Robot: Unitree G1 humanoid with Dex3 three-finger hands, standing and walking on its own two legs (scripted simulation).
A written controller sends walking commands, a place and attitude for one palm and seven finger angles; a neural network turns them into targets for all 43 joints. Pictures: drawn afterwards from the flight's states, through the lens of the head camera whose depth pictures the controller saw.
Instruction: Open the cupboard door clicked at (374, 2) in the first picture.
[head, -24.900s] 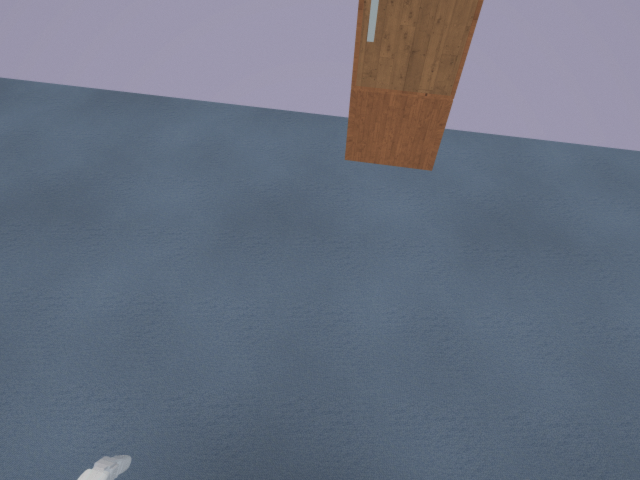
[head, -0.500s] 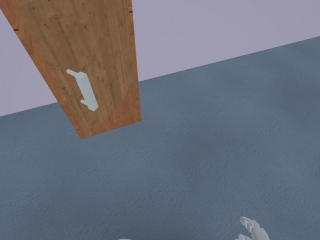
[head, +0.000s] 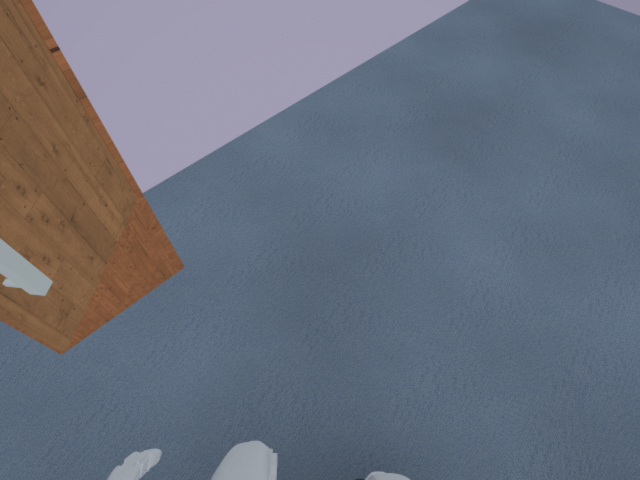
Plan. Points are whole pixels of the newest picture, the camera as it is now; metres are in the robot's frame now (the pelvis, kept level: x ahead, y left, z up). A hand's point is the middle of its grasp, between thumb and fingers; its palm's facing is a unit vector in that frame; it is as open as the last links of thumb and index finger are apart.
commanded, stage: walk to a spot facing it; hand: left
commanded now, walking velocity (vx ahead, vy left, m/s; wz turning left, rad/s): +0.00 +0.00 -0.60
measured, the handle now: out of the picture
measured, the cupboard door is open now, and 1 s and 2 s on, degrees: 40 40 40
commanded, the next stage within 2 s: turn to face it in 1.60 s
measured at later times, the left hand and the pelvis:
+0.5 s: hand (237, 366) +0.28 +0.15 -0.16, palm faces -0.37 -0.91 -0.16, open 7.4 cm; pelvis +0.10 +0.00 +0.01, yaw -19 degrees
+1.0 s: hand (301, 319) +0.37 +0.05 -0.17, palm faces -0.44 -0.88 -0.18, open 7.4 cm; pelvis +0.29 -0.11 +0.01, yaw -32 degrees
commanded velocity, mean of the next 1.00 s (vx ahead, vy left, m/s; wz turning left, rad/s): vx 0.32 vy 0.00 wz -0.48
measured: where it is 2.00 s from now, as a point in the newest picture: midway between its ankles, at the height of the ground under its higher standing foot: (445, 327)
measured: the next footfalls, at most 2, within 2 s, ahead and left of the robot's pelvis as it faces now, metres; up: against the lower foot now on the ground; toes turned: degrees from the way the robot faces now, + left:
left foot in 0.18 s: +0.08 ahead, +0.14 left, +0.00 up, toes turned -4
right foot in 0.60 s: +0.20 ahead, -0.16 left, +0.00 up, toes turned -30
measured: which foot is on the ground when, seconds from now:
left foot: up 0.00-0.16, down 0.18-0.60, up 0.62-1.00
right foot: down 0.00-0.18, up 0.20-0.58, down 0.60-1.00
